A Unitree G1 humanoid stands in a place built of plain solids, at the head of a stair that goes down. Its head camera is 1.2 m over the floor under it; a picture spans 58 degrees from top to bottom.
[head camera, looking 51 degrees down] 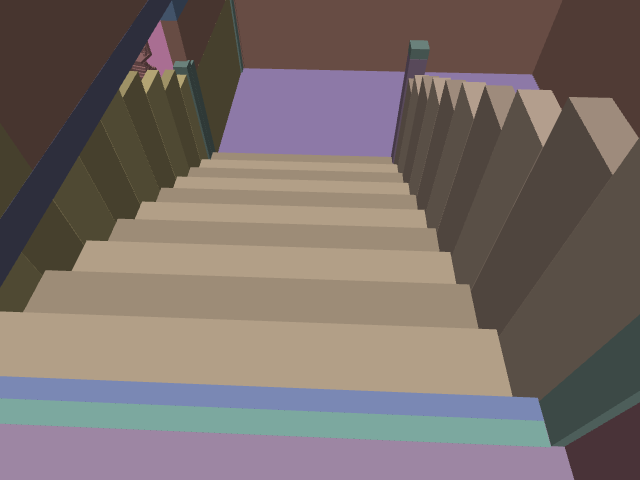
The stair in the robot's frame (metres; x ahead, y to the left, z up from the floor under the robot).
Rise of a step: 0.16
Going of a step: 0.29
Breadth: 1.80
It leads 2 degrees to the right of straight ahead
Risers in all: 11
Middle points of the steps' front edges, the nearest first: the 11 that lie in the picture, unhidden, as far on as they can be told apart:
0.45 0.30 0.00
0.74 0.29 -0.16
1.03 0.28 -0.32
1.32 0.26 -0.48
1.61 0.25 -0.64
1.90 0.24 -0.79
2.19 0.23 -0.95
2.48 0.22 -1.11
2.77 0.21 -1.27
3.06 0.19 -1.43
3.35 0.18 -1.59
